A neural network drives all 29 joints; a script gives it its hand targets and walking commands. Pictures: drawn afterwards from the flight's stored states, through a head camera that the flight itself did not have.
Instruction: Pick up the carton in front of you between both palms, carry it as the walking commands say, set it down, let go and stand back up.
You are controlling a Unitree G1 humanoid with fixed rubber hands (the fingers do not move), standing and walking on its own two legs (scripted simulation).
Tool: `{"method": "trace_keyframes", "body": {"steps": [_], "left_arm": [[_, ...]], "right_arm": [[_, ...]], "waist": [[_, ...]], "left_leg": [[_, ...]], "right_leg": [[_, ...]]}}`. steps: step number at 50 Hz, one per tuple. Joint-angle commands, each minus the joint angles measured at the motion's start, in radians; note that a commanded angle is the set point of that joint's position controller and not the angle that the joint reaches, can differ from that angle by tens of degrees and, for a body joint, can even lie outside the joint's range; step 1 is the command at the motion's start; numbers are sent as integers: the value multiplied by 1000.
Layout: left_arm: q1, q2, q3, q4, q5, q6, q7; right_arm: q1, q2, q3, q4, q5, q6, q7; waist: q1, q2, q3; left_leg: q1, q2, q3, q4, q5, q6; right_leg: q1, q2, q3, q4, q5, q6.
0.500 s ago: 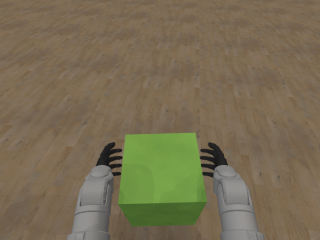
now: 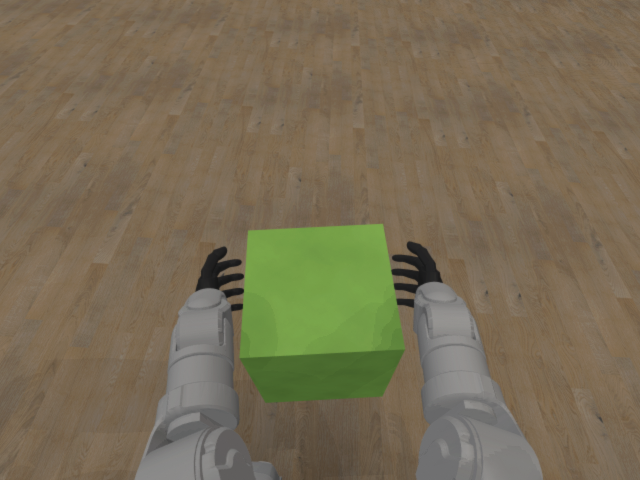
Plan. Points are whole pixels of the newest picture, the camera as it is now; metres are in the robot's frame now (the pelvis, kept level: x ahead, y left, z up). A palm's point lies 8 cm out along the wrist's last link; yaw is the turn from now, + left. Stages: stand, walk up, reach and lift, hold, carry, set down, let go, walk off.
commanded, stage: set down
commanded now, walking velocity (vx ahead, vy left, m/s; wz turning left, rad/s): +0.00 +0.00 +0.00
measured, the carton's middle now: (320, 319) +0.38 +0.03 -0.11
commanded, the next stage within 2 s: none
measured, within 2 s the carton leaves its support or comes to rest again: rests again in 1.50 s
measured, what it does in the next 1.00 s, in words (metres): lowers itself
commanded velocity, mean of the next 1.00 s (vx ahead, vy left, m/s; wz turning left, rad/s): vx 0.00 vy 0.00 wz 0.00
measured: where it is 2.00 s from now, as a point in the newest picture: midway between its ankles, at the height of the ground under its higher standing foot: outside the picture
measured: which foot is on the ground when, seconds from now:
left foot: down 0.00-1.00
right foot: down 0.00-1.00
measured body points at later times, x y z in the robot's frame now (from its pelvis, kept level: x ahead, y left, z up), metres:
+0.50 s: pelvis -0.01 -0.02 -0.12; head +0.21 +0.00 +0.27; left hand +0.38 +0.19 -0.20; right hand +0.44 -0.09 -0.20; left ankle +0.08 +0.11 -0.72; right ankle +0.04 -0.11 -0.72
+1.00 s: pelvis -0.04 -0.01 -0.24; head +0.24 +0.01 +0.11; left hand +0.39 +0.22 -0.35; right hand +0.49 -0.05 -0.32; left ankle +0.08 +0.11 -0.72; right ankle +0.04 -0.11 -0.72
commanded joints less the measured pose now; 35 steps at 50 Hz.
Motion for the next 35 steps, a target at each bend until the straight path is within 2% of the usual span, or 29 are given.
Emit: {"method": "trace_keyframes", "body": {"steps": [1,2,4,6,7,8,9,10,12,13,14,15,16,18,19,20,21,22,23,24,26,27,28,30,31,32,33,34,35], "left_arm": [[-512,-487,-287,80,-85,-178,-145],[-587,-507,-314,38,-103,-221,-149],[-609,-540,-399,30,-126,-289,-158],[-610,-580,-407,29,-137,-338,-168],[-575,-619,-450,65,-173,-345,-151],[-545,-591,-436,91,-140,-363,-161],[-587,-679,-545,67,-233,-380,-154],[-555,-689,-531,95,-221,-391,-158],[-598,-718,-682,-17,-281,-416,-147],[-484,-751,-652,57,-277,-404,-144],[-480,-741,-644,81,-265,-403,-142],[-582,-725,-642,60,-269,-401,-150],[-545,-746,-645,77,-261,-392,-158],[-610,-723,-662,31,-301,-374,-171],[-640,-756,-721,-31,-335,-372,-177],[-700,-630,-647,-44,-314,-372,-184],[-638,-704,-679,-39,-307,-355,-184],[-595,-685,-619,32,-301,-337,-184],[-643,-691,-682,-73,-318,-350,-184],[-698,-631,-676,-91,-340,-357,-200],[-634,-588,-589,86,-292,-309,-212],[-794,-618,-605,-47,-303,-318,-214],[-818,-595,-556,11,-306,-294,-230],[-679,-593,-473,142,-246,-275,-241],[-711,-566,-453,123,-236,-282,-242],[-765,-614,-454,111,-236,-273,-234],[-756,-612,-405,138,-221,-276,-235],[-763,-581,-439,137,-243,-274,-231],[-779,-643,-486,127,-264,-283,-224]], "right_arm": [[-489,577,250,69,113,-182,142],[-539,608,247,96,120,-221,136],[-532,633,270,136,118,-278,128],[-512,668,330,160,155,-318,122],[-537,647,386,83,176,-340,122],[-550,703,408,131,193,-344,121],[-570,705,494,37,251,-384,130],[-650,725,549,-12,275,-397,124],[-601,747,698,-68,369,-408,123],[-637,762,743,-113,410,-411,125],[-646,745,739,-59,384,-389,124],[-612,777,701,13,343,-375,121],[-594,800,706,24,345,-366,112],[-754,824,806,-192,401,-368,106],[-719,775,778,-115,402,-347,105],[-737,791,736,-70,369,-328,93],[-692,797,721,-64,363,-321,92],[-685,778,733,-45,355,-317,88],[-684,790,759,-87,380,-323,78],[-647,821,748,-11,386,-304,83],[-598,803,622,119,311,-278,88],[-614,804,554,209,278,-262,95],[-618,775,496,204,257,-255,94],[-611,747,469,225,220,-266,70],[-665,727,450,211,232,-268,72],[-694,702,404,266,195,-255,79],[-682,721,430,279,198,-267,71],[-732,655,454,211,221,-285,72],[-805,685,479,151,278,-298,74]], "waist": [[-15,78,-301],[-43,60,-395],[-23,38,-492],[-41,84,-565],[-53,10,-670],[28,50,-641],[-38,69,-796],[17,8,-906],[13,60,-1189],[70,70,-1241],[80,-6,-1191],[15,-26,-1082],[65,19,-1046],[71,-106,-1263],[51,-43,-1245],[67,-113,-1192],[54,-70,-1234],[65,-131,-1126],[99,-25,-1241],[79,-86,-1255],[77,-56,-1067],[54,-41,-1069],[-1,-52,-945],[61,-44,-899],[63,-4,-937],[2,-22,-942],[92,3,-939],[35,2,-936],[53,57,-1107]], "left_leg": [[-32,-50,-30,47,-87,-17],[-33,-55,-52,78,-43,-16],[-95,-50,-64,149,10,-28],[-219,-66,-59,221,147,-41],[-133,-56,-82,251,137,-27],[-239,-70,-51,266,197,-25],[-174,-77,-52,313,198,-30],[-165,-78,-71,345,307,-20],[-180,-83,-49,432,477,-28],[-194,-86,-48,421,487,-25],[-284,-100,-53,439,367,-19],[-371,-82,-52,461,267,-19],[-444,-87,-46,458,261,-22],[-423,-96,-35,506,297,-17],[-544,-96,-17,538,226,-29],[-616,-90,-9,565,168,-22],[-602,-96,-24,558,176,-20],[-648,-102,-35,590,206,-25],[-647,-109,-14,607,250,-36],[-694,-97,-20,650,276,-19],[-778,-88,-7,630,121,-17],[-777,-100,3,646,92,-33],[-916,-94,22,670,9,-46],[-957,-101,10,692,106,-29],[-938,-93,-3,697,77,-31],[-938,-105,15,728,39,-39],[-1019,-111,51,736,28,-53],[-1013,-106,20,780,90,-46],[-876,-104,20,781,121,-55]], "right_leg": [[-314,61,11,-38,-50,-39],[-369,76,-10,-11,-47,-25],[-397,84,-8,50,-13,-24],[-431,80,32,86,127,-29],[-522,115,-22,155,98,-14],[-552,97,22,168,133,5],[-535,107,13,200,134,-8],[-566,111,-6,239,187,6],[-498,96,28,301,381,14],[-529,109,21,322,347,26],[-611,118,-11,362,235,39],[-675,103,-5,364,205,35],[-651,108,4,378,195,32],[-598,115,3,428,251,56],[-563,106,0,443,232,44],[-636,107,12,455,160,59],[-671,113,-5,472,181,57],[-793,125,-21,503,167,52],[-727,132,-2,529,238,42],[-733,106,33,529,310,54],[-855,125,11,530,119,39],[-903,136,-13,544,45,36],[-966,131,-3,517,-26,12],[-955,111,36,540,98,16],[-1010,124,5,577,23,27],[-1068,141,-26,595,-7,24],[-1020,132,1,600,9,10],[-1086,128,3,646,42,10],[-1075,152,-27,688,57,9]]}}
